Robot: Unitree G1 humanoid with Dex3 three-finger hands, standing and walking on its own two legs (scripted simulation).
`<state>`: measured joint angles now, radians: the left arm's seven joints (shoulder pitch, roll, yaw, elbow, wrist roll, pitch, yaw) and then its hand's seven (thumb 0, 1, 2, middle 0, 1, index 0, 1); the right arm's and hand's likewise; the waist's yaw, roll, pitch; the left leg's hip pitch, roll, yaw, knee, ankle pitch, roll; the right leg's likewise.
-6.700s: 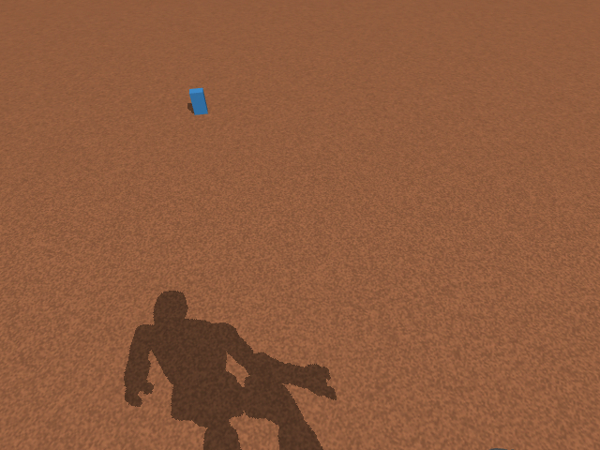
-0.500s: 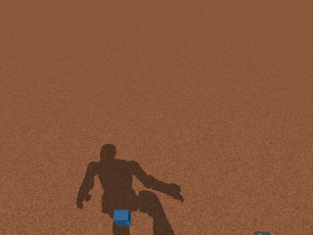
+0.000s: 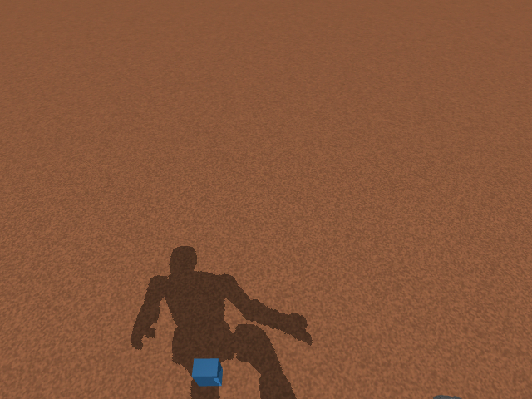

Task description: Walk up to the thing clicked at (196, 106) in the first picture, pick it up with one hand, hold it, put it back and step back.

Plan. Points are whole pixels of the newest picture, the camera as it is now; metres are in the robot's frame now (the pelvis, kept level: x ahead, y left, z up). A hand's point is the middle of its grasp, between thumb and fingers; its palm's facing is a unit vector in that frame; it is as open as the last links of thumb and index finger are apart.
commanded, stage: stand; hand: left
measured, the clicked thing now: (208, 372) +0.31 +0.20 -0.71
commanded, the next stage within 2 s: go down in 2.00 s
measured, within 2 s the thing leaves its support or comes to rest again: neither
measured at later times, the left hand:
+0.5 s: hand out of the picture +0.08 +0.25 -0.16, palm faces -0.02 -0.94 -0.34, open 7.4 cm
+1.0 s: hand out of the picture +0.08 +0.24 -0.15, palm faces -0.02 -0.94 -0.35, open 7.4 cm
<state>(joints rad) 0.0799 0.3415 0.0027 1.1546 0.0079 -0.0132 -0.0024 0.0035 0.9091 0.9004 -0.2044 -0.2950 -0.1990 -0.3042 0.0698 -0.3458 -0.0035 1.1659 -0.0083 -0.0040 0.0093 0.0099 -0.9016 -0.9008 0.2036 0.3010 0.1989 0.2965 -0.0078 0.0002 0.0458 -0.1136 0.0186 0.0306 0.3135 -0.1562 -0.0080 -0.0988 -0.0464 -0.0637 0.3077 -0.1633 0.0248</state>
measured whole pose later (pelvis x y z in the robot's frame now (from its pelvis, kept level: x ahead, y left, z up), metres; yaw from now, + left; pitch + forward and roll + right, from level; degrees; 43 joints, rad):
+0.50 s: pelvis +0.00 +0.00 +0.00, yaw +0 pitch -3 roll +0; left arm 0.10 0.35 0.00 1.14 0.01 -0.01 0.00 0.00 0.91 0.90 -0.20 -0.29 -0.20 -0.30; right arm 0.09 -0.35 0.00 1.16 -0.01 0.00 0.01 0.01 -0.90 -0.90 0.20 0.30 0.20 0.30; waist -0.01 0.00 0.04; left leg -0.11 0.03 0.03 0.31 -0.16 -0.01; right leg -0.09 -0.04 -0.07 0.31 -0.17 0.02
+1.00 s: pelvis +0.00 -0.01 +0.00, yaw +0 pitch -3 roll +0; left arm 0.11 0.35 0.00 1.14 0.01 -0.01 0.00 0.00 0.91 0.90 -0.20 -0.30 -0.20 -0.30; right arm 0.10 -0.35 0.00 1.15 -0.01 0.00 0.01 0.01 -0.90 -0.90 0.20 0.30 0.20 0.30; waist 0.00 0.01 0.04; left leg -0.11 0.03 0.02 0.31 -0.16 -0.02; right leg -0.09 -0.03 -0.07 0.31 -0.17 0.01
